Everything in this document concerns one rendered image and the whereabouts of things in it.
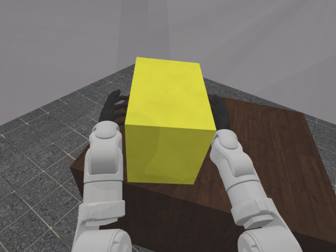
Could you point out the left robot forearm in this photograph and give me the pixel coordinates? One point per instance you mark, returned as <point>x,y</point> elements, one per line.
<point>103,176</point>

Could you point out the right robot forearm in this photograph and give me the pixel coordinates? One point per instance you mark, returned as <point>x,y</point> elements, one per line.
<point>250,206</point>

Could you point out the carton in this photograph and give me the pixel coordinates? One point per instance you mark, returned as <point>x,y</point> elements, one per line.
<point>169,124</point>

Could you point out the robot left upper arm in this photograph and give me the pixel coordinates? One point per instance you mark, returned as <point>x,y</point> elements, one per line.
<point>105,240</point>

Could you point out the right robot hand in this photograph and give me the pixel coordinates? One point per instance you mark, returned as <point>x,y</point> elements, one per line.
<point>220,113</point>

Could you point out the robot right upper arm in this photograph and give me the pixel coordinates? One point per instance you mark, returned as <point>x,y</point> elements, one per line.
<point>268,239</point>

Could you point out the left robot hand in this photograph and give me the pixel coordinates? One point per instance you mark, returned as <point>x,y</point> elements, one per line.
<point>107,113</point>

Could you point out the pedestal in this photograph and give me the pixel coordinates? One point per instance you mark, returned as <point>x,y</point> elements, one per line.
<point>197,217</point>

